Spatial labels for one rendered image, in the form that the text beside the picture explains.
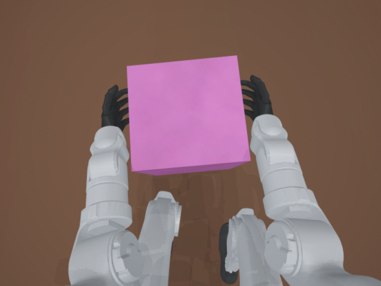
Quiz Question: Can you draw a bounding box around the robot right upper arm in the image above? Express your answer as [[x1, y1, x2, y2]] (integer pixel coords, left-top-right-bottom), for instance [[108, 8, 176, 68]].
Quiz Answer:
[[264, 217, 381, 286]]

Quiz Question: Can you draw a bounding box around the right robot thigh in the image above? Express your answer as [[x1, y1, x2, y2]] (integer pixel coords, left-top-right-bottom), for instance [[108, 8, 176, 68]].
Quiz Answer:
[[228, 214, 283, 286]]

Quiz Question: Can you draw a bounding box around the robot right hand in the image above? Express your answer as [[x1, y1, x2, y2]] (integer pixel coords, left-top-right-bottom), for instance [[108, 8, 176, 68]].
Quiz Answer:
[[241, 75, 273, 121]]

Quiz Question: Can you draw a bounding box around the robot left upper arm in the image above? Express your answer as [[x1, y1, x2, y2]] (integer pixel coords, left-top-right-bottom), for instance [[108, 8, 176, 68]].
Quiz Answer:
[[66, 229, 145, 286]]

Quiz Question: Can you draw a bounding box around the right robot shin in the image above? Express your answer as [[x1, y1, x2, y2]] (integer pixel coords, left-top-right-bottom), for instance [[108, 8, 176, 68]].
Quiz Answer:
[[225, 208, 266, 272]]

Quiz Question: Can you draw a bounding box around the robot left hand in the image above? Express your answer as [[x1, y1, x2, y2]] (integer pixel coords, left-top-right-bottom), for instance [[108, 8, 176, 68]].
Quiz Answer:
[[101, 85, 129, 132]]

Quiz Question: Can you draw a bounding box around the left robot forearm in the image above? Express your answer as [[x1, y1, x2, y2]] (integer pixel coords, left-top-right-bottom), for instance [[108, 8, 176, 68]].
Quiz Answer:
[[68, 126, 132, 279]]

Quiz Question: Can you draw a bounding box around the carton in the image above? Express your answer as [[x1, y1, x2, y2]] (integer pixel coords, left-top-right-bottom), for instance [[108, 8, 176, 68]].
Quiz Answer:
[[127, 55, 251, 176]]

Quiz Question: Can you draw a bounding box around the right robot forearm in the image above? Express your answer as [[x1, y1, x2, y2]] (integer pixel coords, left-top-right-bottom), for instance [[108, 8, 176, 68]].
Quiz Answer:
[[250, 114, 343, 250]]

